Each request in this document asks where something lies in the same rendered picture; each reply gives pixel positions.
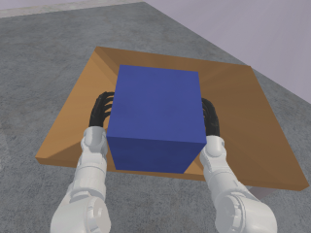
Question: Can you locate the carton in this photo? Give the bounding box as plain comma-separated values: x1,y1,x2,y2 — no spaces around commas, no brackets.
106,64,207,174

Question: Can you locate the left robot forearm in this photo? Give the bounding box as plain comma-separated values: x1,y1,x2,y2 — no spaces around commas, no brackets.
50,126,108,233

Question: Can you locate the right robot upper arm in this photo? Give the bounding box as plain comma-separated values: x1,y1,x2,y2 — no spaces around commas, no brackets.
215,194,277,233

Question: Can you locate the left robot hand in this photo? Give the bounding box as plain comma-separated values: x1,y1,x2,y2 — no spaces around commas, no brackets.
88,91,115,127

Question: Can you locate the right robot hand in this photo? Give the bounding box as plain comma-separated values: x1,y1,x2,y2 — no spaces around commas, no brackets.
201,97,221,137

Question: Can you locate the right robot forearm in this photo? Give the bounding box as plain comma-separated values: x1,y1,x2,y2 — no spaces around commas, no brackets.
199,135,278,231

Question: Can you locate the table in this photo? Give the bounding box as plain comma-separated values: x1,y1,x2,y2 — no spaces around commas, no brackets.
35,46,310,200

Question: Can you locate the left robot upper arm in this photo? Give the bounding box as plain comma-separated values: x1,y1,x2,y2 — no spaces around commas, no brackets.
51,196,112,233

